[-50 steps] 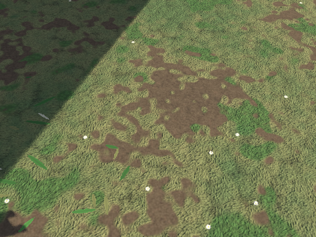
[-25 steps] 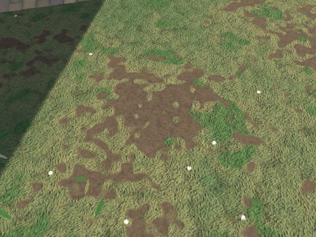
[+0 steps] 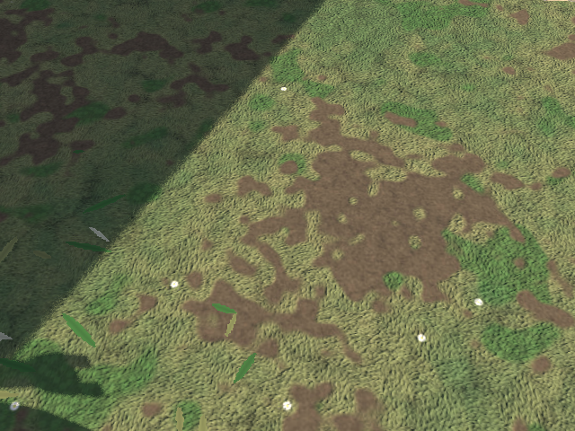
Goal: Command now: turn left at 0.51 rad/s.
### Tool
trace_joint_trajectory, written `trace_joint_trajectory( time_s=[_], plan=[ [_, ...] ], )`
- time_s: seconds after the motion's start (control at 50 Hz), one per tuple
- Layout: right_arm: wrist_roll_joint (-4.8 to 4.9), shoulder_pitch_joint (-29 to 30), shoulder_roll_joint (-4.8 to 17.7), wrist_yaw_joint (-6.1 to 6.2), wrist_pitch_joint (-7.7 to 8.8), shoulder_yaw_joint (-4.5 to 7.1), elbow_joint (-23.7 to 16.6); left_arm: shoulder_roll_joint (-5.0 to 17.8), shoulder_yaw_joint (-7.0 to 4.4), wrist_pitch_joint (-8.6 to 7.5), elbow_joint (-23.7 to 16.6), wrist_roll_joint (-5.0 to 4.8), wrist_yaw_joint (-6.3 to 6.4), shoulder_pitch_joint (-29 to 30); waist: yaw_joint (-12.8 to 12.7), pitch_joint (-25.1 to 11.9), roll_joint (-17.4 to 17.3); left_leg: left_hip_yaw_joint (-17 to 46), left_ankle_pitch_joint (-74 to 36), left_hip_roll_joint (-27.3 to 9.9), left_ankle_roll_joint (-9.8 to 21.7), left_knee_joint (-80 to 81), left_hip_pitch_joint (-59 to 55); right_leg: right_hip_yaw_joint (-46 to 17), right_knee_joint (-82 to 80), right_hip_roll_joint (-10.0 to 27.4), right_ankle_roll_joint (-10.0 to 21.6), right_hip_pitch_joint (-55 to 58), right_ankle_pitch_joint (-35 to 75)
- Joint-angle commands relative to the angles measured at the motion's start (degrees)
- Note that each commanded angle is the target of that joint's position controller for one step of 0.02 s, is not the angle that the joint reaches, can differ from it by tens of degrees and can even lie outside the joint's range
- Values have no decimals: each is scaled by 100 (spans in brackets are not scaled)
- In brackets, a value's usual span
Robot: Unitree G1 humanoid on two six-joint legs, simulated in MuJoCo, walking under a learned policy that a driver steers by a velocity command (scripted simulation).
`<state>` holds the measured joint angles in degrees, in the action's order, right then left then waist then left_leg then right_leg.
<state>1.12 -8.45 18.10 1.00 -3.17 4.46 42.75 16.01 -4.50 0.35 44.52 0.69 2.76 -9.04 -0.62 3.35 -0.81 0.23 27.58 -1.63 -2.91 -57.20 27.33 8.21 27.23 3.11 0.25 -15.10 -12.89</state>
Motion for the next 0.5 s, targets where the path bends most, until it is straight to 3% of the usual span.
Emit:
trace_joint_trajectory(
  time_s=[0.02, 0.06, 0.1, 0.12, 0.14, 0.16, 0.18, 0.2, 0.22, 0.24, 0.28, 0.36, 0.4, 0.44, 0.5],
  plan=[
    [16, 34, 252, -120, 30, 25, -466, 1023, -248, -23, -340, -33, 37, 400, 24, -725, 966, -166, -339, -168, -18, 870, -319, -714, -778, 1310, 1088, 647, 2322],
    [23, -77, 377, -210, 11, 81, -505, 1106, -269, 17, -254, -125, 9, 285, 54, -891, 981, -383, -775, -39, 93, 1678, -721, -626, -516, 1434, 1009, 851, 2313],
    [-12, -492, 489, -224, -31, 174, -384, 1000, -248, 40, -137, -241, -35, 186, 240, -936, 769, -533, -1674, 221, 396, 2827, -1608, -327, 115, 1309, 579, 469, 1502],
    [-39, -642, 836, -155, -36, 295, -381, 751, -191, 43, -9, -153, -91, -127, 206, -808, -103, 182, -2890, -77, 681, 3348, -2272, 87, 1077, 926, 118, -325, 395],
    [-93, -723, 1597, -34, -15, 435, -575, 403, -60, 50, -282, 188, -136, -25, 56, -708, -1969, 2539, -5290, -1731, 1573, 3444, -2939, 291, 2981, 94, -508, -2140, -2617],
    [-342, -843, 1502, -126, 147, 379, -679, 637, -123, 16, -492, 90, -86, 663, 561, -1185, -1313, 3131, -4793, -2126, 2401, 3712, -2452, -893, 3961, -224, -480, -2350, -2830],
    [-344, -603, 1362, -159, 284, 336, -677, 773, -173, 35, -507, -70, -48, 796, 417, -921, -788, 2646, -4135, -1824, 2236, 3832, -2311, -1103, 4203, -135, -369, -2487, -2350],
    [-214, -275, 1205, -121, 356, 312, -685, 780, -198, 50, -435, -93, 4, 678, 214, -708, -632, 2266, -3526, -1495, 1878, 3837, -2163, -1191, 4053, -44, -290, -2552, -1757],
    [-105, -34, 974, -69, 359, 244, -728, 832, -230, 64, -303, -38, 64, 572, 116, -671, -479, 2083, -3260, -1308, 1628, 3810, -2112, -1262, 3943, 20, -297, -2522, -1363],
    [-65, 131, 853, -18, 347, 185, -752, 855, -249, 70, -233, -12, 81, 403, -8, -712, -539, 1852, -3436, -1179, 1540, 3805, -1939, -1237, 3950, -18, -334, -2279, -1049],
    [-127, 103, 610, 44, 355, 82, -765, 749, -231, 55, -106, -60, 41, 139, -73, -966, -578, 1557, -3698, -1060, 1522, 3809, -1996, -1177, 3951, -98, -392, -1940, -629],
    [-224, 101, 181, 76, 410, -105, -553, 378, -61, 79, 38, -78, -38, 190, 15, -906, -580, 1039, -3146, -861, 1407, 3919, -1962, -1171, 2371, 125, -509, -1183, -227],
    [-294, 64, 243, 56, 406, -113, -391, 369, -7, 74, 61, -80, -104, 271, 139, -717, -694, 960, -2583, -854, 1427, 4053, -1670, -1064, 1657, 151, -514, -604, -312],
    [-308, 39, 434, 20, 392, -74, -266, 573, -31, 64, 29, -121, -134, 330, 228, -454, -705, 1099, -2131, -958, 1500, 4105, -1538, -940, 1308, 81, -463, -416, -573],
    [-177, 151, 668, 48, 326, 7, -184, 723, -61, 27, -15, -164, -143, 253, 156, -264, -565, 1273, -2516, -1129, 1549, 3827, -1759, -826, 799, -26, -322, -486, -638]
  ],
)
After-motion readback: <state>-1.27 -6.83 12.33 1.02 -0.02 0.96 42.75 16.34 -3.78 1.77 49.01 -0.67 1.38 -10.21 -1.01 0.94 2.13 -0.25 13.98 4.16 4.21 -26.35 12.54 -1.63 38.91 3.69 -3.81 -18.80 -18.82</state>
